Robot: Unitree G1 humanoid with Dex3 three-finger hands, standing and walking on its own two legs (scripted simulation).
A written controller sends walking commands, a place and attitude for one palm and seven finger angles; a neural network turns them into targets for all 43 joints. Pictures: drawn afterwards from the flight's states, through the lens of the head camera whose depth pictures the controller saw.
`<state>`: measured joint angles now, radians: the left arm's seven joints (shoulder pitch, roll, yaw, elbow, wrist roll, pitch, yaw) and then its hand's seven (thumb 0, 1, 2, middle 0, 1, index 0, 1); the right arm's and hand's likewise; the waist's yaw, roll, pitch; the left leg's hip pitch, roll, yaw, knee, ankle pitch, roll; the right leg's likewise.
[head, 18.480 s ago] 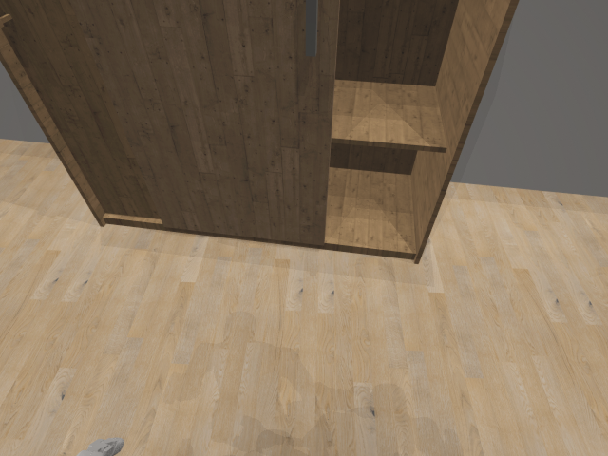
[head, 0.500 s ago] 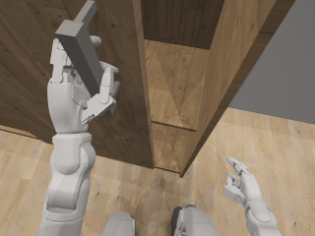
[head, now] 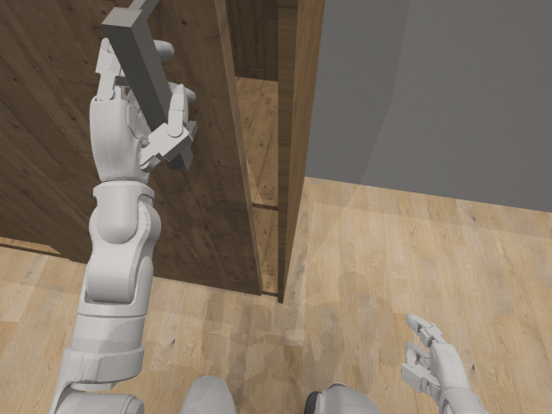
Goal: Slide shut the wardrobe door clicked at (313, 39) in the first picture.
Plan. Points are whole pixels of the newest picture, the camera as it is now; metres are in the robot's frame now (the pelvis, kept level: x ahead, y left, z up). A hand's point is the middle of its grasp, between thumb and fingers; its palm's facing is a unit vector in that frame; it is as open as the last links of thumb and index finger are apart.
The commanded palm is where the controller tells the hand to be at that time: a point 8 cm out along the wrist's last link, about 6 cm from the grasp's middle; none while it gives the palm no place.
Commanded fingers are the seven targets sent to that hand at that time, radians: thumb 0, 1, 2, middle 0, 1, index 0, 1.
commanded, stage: step sideways, sliding the door along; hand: left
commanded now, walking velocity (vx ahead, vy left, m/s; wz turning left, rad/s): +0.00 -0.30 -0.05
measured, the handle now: (166, 91) +0.41 +0.19 +0.21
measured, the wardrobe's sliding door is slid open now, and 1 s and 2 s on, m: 0.06 0.00 0.00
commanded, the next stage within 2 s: stop walking and hold the door there in 0.40 s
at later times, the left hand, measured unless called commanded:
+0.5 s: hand (234, 132) +0.37 +0.11 +0.20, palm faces +0.34 -0.93 -0.10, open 6.5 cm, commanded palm +0.33 +0.14 +0.19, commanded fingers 0.00 0.90 0.90 -0.45 -1.40 -0.45 -1.40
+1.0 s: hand (231, 133) +0.36 +0.11 +0.20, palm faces +0.35 -0.92 -0.17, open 6.1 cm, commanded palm +0.32 +0.14 +0.19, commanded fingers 0.00 0.90 0.90 -0.45 -1.40 -0.45 -1.40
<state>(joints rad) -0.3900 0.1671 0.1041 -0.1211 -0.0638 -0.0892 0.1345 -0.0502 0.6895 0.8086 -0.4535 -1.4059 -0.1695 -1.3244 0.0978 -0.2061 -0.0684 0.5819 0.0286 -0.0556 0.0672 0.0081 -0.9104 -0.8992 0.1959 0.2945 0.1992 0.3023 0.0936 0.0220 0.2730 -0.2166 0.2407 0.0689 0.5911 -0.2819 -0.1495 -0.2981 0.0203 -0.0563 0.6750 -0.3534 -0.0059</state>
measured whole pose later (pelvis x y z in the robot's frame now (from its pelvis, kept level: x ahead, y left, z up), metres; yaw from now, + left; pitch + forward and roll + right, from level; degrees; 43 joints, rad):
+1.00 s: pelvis -0.02 -0.11 +0.02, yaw -3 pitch -2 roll +0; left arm -0.35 0.35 0.26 0.29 -0.08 -0.10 0.16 -0.11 0.68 0.76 -0.45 -1.41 -0.28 -1.38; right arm 0.20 -0.29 -0.03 0.65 0.05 -0.03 -0.05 0.01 -0.91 -0.90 0.20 0.29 0.20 0.30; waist -0.01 0.02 0.06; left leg -0.13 0.07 0.15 0.43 -0.25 -0.02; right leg -0.22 0.05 -0.01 0.42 -0.17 -0.05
